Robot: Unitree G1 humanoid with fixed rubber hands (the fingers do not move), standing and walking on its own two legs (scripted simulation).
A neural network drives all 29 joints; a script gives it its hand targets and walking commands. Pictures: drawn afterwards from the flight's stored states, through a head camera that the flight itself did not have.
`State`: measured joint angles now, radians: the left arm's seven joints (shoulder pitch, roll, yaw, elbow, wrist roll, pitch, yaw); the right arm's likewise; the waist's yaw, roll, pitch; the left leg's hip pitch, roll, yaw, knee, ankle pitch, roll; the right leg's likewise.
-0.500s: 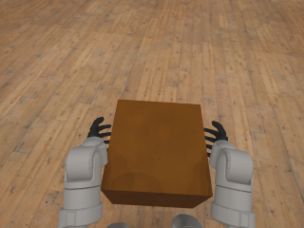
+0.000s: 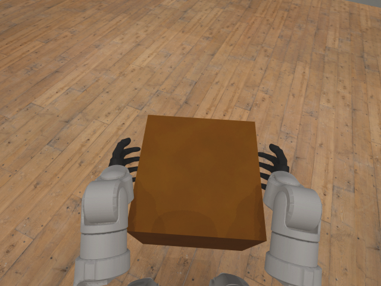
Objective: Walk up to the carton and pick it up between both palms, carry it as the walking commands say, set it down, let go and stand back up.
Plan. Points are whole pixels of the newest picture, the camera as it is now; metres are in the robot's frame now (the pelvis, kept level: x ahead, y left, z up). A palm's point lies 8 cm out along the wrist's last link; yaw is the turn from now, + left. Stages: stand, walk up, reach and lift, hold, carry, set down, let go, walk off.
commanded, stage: carry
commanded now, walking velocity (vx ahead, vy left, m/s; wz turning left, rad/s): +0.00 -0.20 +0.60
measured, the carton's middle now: (196, 185) +0.31 -0.02 +0.00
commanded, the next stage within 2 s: none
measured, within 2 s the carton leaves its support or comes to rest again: neither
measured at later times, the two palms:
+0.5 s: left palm (133, 230) +0.19 +0.09 +0.09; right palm (299, 190) +0.26 -0.20 +0.09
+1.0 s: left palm out of the picture +0.09 +0.04 +0.08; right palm (300, 196) +0.26 -0.21 +0.07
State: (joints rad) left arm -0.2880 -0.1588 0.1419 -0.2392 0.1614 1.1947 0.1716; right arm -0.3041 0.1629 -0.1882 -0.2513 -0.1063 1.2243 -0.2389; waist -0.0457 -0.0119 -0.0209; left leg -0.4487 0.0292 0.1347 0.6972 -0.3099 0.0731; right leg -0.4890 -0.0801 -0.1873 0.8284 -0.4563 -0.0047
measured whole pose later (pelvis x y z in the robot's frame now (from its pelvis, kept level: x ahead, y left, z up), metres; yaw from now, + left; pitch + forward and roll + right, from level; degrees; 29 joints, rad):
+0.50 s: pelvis -0.05 -0.12 +0.01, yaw +18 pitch +4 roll +0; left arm -0.28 -0.16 0.13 -0.22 0.13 1.21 0.19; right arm -0.28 0.16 -0.19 -0.27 -0.10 1.25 -0.25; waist -0.06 0.02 -0.04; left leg -0.51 0.03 0.13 0.94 -0.48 -0.01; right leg -0.41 -0.09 -0.24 0.62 -0.27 -0.04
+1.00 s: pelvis -0.07 -0.24 +0.01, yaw +35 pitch +4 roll -1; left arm -0.26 -0.15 0.09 -0.26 0.08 1.20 0.26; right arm -0.26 0.15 -0.19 -0.29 -0.18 1.22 -0.15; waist 0.00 0.07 0.01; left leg -0.61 0.04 0.00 0.98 -0.52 -0.03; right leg -0.39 -0.05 -0.13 0.63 -0.30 -0.01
